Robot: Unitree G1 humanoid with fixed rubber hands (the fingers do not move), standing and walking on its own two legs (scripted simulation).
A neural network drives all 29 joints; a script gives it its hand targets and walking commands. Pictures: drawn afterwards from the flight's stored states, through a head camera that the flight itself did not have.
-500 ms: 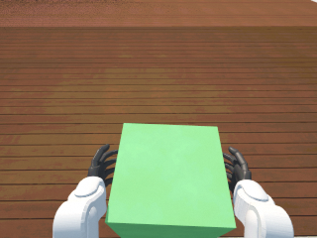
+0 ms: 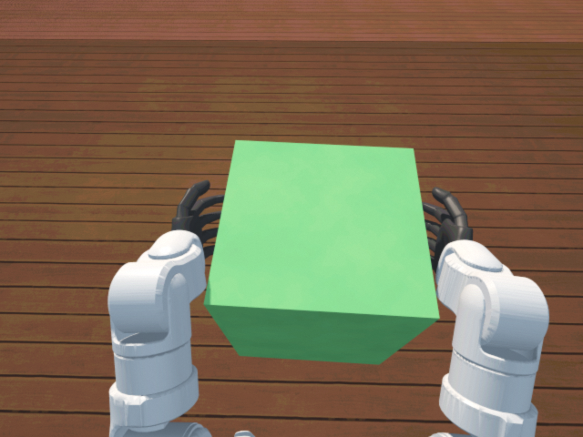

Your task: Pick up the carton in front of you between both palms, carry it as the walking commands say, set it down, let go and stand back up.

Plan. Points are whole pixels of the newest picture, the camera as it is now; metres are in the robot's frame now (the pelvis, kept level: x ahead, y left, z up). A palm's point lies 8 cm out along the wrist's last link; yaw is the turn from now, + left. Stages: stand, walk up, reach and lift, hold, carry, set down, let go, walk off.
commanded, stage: carry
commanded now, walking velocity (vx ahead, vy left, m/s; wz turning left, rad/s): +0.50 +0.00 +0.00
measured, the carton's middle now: (315, 265) +0.33 +0.01 +0.10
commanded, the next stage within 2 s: none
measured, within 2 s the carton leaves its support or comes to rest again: neither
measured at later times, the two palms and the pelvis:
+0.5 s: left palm (243, 93) +0.70 +0.16 +0.15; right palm (397, 96) +0.71 -0.14 +0.15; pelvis +0.34 +0.00 +0.01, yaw +1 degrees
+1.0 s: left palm (261, 23) +1.03 +0.17 +0.18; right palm (379, 29) +1.01 -0.13 +0.18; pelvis +0.67 +0.04 +0.04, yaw +0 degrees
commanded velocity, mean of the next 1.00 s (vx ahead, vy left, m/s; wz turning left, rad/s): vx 0.50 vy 0.00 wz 0.00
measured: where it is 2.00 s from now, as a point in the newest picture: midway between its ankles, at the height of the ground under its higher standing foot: (312, 200)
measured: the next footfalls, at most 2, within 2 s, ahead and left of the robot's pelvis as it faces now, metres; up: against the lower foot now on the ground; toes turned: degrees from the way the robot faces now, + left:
left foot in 0.04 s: +0.21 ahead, +0.10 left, +0.01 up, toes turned +9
right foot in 0.48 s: +0.49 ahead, -0.08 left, +0.03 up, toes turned -5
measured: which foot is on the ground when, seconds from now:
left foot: up 0.00-0.02, down 0.04-0.50, up 0.52-0.86, down 0.88-1.00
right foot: down 0.00-0.06, up 0.08-0.46, down 0.48-0.90, up 0.92-1.00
